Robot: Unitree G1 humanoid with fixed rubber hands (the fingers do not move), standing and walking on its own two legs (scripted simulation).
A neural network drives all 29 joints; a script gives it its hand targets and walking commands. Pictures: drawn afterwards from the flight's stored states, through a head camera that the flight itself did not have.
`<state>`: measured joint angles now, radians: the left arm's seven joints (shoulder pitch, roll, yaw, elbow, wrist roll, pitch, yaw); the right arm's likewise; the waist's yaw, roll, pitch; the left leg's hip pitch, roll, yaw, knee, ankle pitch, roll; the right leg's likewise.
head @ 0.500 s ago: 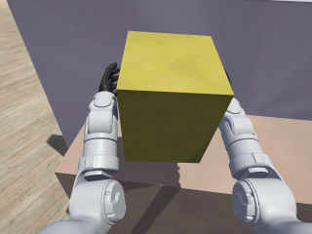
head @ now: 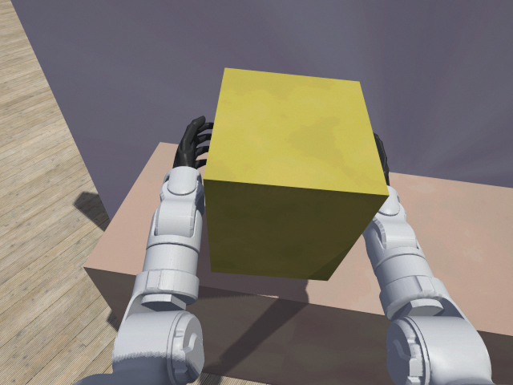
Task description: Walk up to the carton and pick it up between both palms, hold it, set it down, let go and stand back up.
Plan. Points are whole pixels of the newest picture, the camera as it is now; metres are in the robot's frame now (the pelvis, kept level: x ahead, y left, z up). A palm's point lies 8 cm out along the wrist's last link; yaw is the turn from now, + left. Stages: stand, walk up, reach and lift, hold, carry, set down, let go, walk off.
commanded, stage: set down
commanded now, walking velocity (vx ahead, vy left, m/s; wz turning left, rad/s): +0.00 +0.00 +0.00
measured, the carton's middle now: (280, 183) +0.38 -0.01 +0.14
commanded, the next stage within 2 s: none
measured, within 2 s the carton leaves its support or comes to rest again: neither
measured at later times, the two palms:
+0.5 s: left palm (193, 177) +0.40 +0.13 +0.12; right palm (368, 191) +0.39 -0.16 +0.12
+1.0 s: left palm (200, 189) +0.41 +0.12 +0.09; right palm (366, 200) +0.39 -0.17 +0.09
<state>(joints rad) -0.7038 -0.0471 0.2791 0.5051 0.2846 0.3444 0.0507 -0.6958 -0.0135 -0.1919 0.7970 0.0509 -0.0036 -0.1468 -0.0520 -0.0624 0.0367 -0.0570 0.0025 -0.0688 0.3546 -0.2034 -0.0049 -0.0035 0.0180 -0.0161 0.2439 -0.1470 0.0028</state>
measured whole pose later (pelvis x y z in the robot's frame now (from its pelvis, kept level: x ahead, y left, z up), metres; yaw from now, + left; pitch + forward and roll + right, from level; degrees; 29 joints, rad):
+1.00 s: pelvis +0.01 +0.00 +0.00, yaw -1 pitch +2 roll -1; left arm -0.72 -0.07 0.38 0.81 0.29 0.09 0.06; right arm -0.68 0.05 -0.43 0.89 -0.22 -0.11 -0.07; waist -0.02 -0.02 -0.02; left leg -0.18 0.02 -0.03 0.33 -0.19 -0.01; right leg -0.14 0.02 -0.02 0.24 -0.14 0.00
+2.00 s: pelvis +0.01 +0.00 +0.00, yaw -1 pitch +13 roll -1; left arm -0.74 -0.03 0.37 1.11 0.26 -0.22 0.13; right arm -0.69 0.05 -0.49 1.02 -0.32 -0.30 -0.08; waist -0.02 0.02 -0.10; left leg -0.41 0.03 -0.01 0.38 -0.19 -0.01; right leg -0.37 0.02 -0.04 0.28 -0.13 -0.01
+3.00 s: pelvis +0.00 +0.00 -0.02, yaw -5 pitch +17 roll -2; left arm -0.96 0.15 0.05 1.35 -0.15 -0.21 0.14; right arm -0.92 -0.23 0.01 1.32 0.28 -0.22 -0.10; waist 0.03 0.03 -0.22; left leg -0.62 0.07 0.04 0.59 -0.27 -0.01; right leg -0.58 0.04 -0.02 0.47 -0.18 -0.01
